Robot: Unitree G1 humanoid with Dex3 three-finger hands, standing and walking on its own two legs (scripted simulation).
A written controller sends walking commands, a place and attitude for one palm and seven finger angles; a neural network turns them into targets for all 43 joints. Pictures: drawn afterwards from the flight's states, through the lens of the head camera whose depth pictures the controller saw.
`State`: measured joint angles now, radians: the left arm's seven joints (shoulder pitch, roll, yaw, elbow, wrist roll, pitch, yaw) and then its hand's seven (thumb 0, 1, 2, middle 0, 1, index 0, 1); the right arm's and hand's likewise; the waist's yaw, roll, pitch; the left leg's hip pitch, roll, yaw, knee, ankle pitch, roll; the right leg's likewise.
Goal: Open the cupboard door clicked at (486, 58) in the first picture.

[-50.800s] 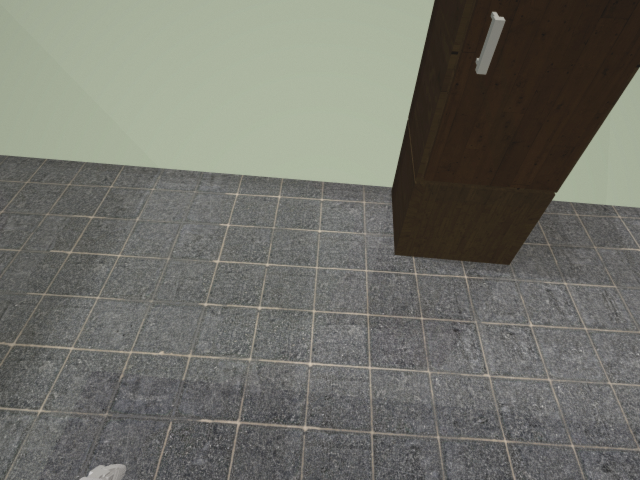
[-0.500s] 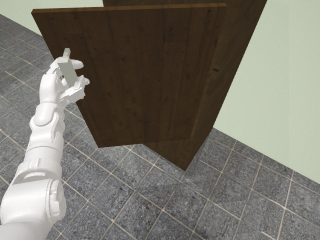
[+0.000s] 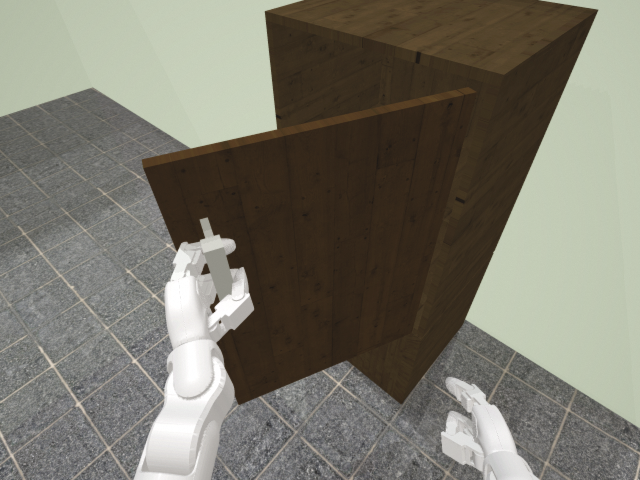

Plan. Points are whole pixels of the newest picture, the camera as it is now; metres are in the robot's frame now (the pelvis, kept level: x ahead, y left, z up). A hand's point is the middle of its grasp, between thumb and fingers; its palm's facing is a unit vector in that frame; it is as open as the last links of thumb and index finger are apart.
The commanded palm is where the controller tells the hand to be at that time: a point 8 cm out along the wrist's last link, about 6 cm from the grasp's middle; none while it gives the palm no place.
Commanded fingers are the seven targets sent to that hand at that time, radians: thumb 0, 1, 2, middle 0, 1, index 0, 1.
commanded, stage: pull the door open along its arc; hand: left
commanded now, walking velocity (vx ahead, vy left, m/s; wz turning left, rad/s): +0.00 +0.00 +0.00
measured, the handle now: (218, 266) +0.35 +0.16 +0.11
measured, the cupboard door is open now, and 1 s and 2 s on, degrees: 66 76 79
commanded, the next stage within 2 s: open thumb and fingers to let go in 0.30 s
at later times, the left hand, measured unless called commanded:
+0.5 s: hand (279, 340) +0.24 +0.06 +0.11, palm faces +0.38 -0.93 +0.01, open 6.3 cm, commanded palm +0.20 +0.11 +0.11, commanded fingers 0.00 0.48 0.72 -0.37 -1.30 -0.37 -1.30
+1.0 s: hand (270, 329) +0.26 +0.08 +0.11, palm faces +0.35 -0.94 +0.01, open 13.4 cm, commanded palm +0.20 +0.11 +0.11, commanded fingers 0.00 -0.50 0.30 -0.22 -0.75 -0.22 -0.75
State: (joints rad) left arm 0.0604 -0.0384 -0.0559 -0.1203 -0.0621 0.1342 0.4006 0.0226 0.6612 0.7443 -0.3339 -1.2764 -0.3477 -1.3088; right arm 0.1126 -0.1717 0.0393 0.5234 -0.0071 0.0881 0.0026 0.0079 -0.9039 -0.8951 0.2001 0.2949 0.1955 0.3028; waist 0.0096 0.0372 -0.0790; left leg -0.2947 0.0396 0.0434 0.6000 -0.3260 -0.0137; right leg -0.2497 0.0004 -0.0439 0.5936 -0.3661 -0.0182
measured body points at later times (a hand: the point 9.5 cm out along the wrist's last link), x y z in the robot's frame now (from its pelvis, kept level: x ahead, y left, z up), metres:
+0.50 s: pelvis -0.01 -0.03 +0.00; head -0.03 -0.06 +0.44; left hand +0.22 +0.11 +0.12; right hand +0.17 -0.23 -0.10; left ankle -0.01 +0.13 -0.73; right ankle -0.03 -0.10 -0.73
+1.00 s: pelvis -0.03 +0.00 +0.00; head -0.06 -0.01 +0.45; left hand +0.23 +0.12 +0.12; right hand +0.17 -0.19 -0.08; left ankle -0.01 +0.13 -0.73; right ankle -0.03 -0.10 -0.73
